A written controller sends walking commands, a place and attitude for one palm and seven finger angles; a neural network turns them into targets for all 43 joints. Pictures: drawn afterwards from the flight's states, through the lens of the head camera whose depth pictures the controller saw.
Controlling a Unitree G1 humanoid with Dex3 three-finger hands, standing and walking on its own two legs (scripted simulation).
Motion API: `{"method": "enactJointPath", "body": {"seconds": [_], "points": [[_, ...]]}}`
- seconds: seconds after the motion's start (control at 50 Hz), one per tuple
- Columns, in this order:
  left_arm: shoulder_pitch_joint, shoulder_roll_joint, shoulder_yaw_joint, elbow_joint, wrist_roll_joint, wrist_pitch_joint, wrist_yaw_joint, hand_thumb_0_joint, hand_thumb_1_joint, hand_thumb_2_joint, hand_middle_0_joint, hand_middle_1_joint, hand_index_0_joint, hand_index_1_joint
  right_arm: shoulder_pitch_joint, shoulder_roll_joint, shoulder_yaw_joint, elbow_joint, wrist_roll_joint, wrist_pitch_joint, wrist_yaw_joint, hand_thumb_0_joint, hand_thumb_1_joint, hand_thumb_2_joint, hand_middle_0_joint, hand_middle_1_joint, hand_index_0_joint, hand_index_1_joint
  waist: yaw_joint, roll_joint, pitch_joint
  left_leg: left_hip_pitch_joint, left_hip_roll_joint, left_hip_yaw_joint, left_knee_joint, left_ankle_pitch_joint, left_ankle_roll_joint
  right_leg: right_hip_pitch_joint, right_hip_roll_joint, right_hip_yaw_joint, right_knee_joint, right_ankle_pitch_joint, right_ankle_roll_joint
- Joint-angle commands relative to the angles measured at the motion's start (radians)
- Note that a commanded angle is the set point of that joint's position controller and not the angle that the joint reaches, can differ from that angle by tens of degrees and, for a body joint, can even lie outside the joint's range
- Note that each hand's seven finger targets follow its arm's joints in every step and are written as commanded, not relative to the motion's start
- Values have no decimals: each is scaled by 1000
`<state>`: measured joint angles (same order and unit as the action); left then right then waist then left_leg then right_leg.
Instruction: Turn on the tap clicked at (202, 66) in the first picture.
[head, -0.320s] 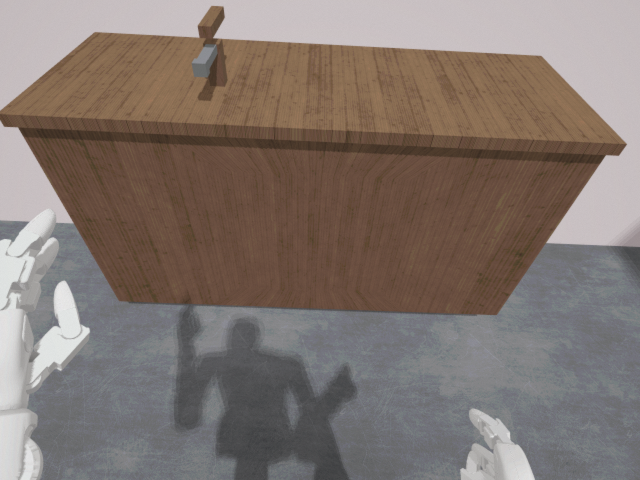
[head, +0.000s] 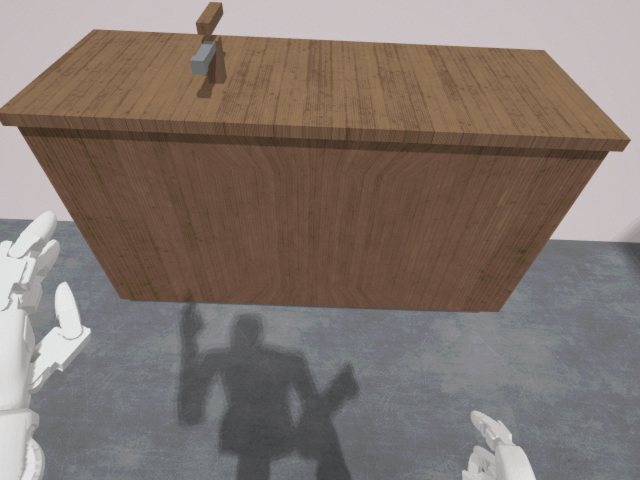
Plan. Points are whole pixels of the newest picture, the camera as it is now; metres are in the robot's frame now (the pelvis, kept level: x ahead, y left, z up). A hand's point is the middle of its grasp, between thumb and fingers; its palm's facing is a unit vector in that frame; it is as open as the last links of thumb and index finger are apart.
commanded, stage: look at it before walking up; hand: left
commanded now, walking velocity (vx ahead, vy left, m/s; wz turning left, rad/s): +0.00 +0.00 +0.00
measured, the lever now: (199, 65) +0.84 +0.31 +0.13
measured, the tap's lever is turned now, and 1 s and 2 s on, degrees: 0 0 0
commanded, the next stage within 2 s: turn to face it in 0.08 s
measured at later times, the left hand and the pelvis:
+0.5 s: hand (115, 325) +0.22 +0.21 +0.15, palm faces +0.37 -0.86 -0.36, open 7.5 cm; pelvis -0.01 -0.01 -0.01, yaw -5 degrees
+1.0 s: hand (164, 319) +0.23 +0.17 +0.15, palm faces +0.26 -0.88 -0.40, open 7.5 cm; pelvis -0.02 -0.02 -0.02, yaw -9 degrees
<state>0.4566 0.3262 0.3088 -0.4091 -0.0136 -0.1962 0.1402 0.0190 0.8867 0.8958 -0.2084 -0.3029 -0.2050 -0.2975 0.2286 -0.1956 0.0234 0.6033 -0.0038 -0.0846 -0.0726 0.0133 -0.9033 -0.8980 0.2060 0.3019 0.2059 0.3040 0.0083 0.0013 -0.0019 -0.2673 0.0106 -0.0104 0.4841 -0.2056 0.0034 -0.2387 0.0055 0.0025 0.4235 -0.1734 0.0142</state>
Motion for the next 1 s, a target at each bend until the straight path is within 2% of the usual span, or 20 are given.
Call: {"method": "enactJointPath", "body": {"seconds": [0.0, 0.16, 0.32, 0.38, 0.44, 0.48, 0.52, 0.56, 0.62, 0.7, 0.74, 0.78, 0.8, 0.82, 0.84, 0.86, 0.88, 0.9, 0.94, 0.98], "points": [[-67, 174, 118, -226, -2, -72, 22, 0, 900, 900, -200, -300, -200, -300, -98, -120, -49, -155, -1, -56, -12, 0, -900, -900, 200, 300, 200, 300, -3, 60, -102, -60, 43, -32, -121, 14, 3, 125, -25, 31, -48, 39, -11], [-72, 178, 119, -238, -5, -70, 21, 0, 900, 900, -200, -300, -200, -300, -102, -126, -51, -155, 0, -55, -11, 0, -900, -900, 200, 300, 200, 300, -5, 61, -96, -55, 40, -29, -116, 17, -3, 111, -26, 31, -52, 32, -11], [-112, 150, 102, -238, -4, -65, 21, 0, 900, 900, -200, -300, -200, -300, -108, -129, -60, -176, 7, -50, -6, 0, -900, -900, 200, 300, 200, 300, 7, 94, -85, -50, 120, -18, -110, -40, 4, 12, -1, 77, 46, 26, -13], [-122, 147, 103, -245, -6, -61, 21, 0, 900, 900, -200, -300, -200, -300, -110, -128, -62, -187, 9, -48, -4, 0, -900, -900, 200, 300, 200, 300, 9, 81, -79, -76, 139, -19, -95, -100, 10, -19, -1, 95, 89, 1, -15], [-116, 158, 118, -254, -9, -62, 22, 0, 900, 900, -200, -300, -200, -300, -108, -124, -65, -194, 9, -43, 0, 0, -900, -900, 200, 300, 200, 300, 9, 55, -77, -80, 124, 10, -35, -179, 11, -76, -25, 151, 78, -28, -29], [-100, 172, 133, -256, -10, -61, 23, 0, 900, 900, -200, -300, -200, -300, -102, -117, -67, -195, 7, -38, 2, 0, -900, -900, 200, 300, 200, 300, 5, -25, -78, -55, 91, 32, 37, -198, 1, -136, -63, 224, 25, -64, -51], [-95, 181, 142, -262, -11, -64, 25, 0, 900, 900, -200, -300, -200, -300, -97, -114, -67, -192, 3, -30, 8, 0, -900, -900, 200, 300, 200, 300, -1, -53, -81, -19, 66, 44, 94, -207, -5, -196, -100, 300, -26, -126, -74], [-86, 198, 164, -267, -12, -66, 29, 0, 900, 900, -200, -300, -200, -300, -103, -114, -69, -189, 2, -23, 10, 0, -900, -900, 200, 300, 200, 300, -4, -66, -91, 5, 62, 39, 103, -202, -7, -222, -107, 318, -44, -173, -82], [-63, 191, 167, -279, -13, -74, 27, 0, 900, 900, -200, -300, -200, -300, -108, -114, -66, -191, 4, -21, 7, 0, -900, -900, 200, 300, 200, 300, -1, -5, -97, 33, 100, 10, 31, -160, 9, -223, -65, 269, 18, -132, -65], [-36, 176, 173, -266, -19, -75, 24, 0, 900, 900, -200, -300, -200, -300, -118, -125, -68, -202, 15, -28, -5, 0, -900, -900, 200, 300, 200, 300, 11, 112, -99, -47, 213, -57, -67, -147, 48, -155, 15, 138, 210, -57, -18], [-35, 173, 170, -273, -23, -75, 22, 0, 900, 900, -200, -300, -200, -300, -107, -125, -70, -201, 22, -39, -6, 0, -900, -900, 200, 300, 200, 300, 15, 143, -118, -76, 244, -44, -61, -96, 61, -116, 18, 104, 288, -66, -9], [-39, 166, 161, -281, -25, -72, 19, 0, 900, 900, -200, -300, -200, -300, -101, -124, -68, -195, 23, -50, -3, 0, -900, -900, 200, 300, 200, 300, 15, 155, -101, -88, 254, -19, -34, -65, 64, -119, 12, 97, 291, -96, -7], [-43, 170, 162, -278, -24, -71, 19, 0, 900, 900, -200, -300, -200, -300, -92, -127, -68, -192, 23, -54, 0, 0, -900, -900, 200, 300, 200, 300, 16, 138, -94, -105, 242, -1, -2, -70, 58, -107, 7, 109, 267, -83, -12], [-51, 174, 161, -279, -22, -69, 18, 0, 900, 900, -200, -300, -200, -300, -91, -127, -71, -190, 24, -56, 3, 0, -900, -900, 200, 300, 200, 300, 17, 83, -84, -116, 202, 40, 59, -122, 39, -119, -8, 153, 221, -33, -26], [-65, 182, 160, -284, -21, -72, 18, 0, 900, 900, -200, -300, -200, -300, -79, -122, -75, -189, 23, -56, 5, 0, -900, -900, 200, 300, 200, 300, 8, -32, -83, -98, 126, 78, 150, -207, 9, -170, -55, 257, 130, 8, -53], [-79, 212, 178, -295, -20, -73, 20, 0, 900, 900, -200, -300, -200, -300, -65, -118, -83, -184, 16, -54, 6, 0, -900, -900, 200, 300, 200, 300, -6, -149, -94, -59, 49, 103, 265, -279, -19, -240, -135, 421, 8, -23, -94], [-85, 212, 173, -290, -17, -72, 23, 0, 900, 900, -200, -300, -200, -300, -66, -107, -79, -171, 9, -48, 12, 0, -900, -900, 200, 300, 200, 300, -15, -191, -82, -63, 10, 77, 347, -290, -31, -257, -201, 548, -84, -79, -134], [-88, 221, 180, -300, -14, -74, 26, 0, 900, 900, -200, -300, -200, -300, -75, -99, -72, -165, 3, -43, 18, 0, -900, -900, 200, 300, 200, 300, -10, -176, -81, -82, 7, 43, 376, -287, -34, -222, -224, 588, -110, -66, -165], [-57, 236, 207, -298, -13, -81, 30, 0, 900, 900, -200, -300, -200, -300, -84, -94, -63, -161, 1, -33, 23, 0, -900, -900, 200, 300, 200, 300, -2, -181, -132, -93, 8, 4, 287, -278, -26, -95, -206, 513, -58, 54, -174], [-30, 225, 210, -280, -12, -86, 27, 0, 900, 900, -200, -300, -200, -300, -85, -96, -62, -161, 4, -21, 22, 0, -900, -900, 200, 300, 200, 300, -9, -162, -179, 17, 13, 27, 101, -164, -16, -70, -156, 426, 11, 137, -135]]}}
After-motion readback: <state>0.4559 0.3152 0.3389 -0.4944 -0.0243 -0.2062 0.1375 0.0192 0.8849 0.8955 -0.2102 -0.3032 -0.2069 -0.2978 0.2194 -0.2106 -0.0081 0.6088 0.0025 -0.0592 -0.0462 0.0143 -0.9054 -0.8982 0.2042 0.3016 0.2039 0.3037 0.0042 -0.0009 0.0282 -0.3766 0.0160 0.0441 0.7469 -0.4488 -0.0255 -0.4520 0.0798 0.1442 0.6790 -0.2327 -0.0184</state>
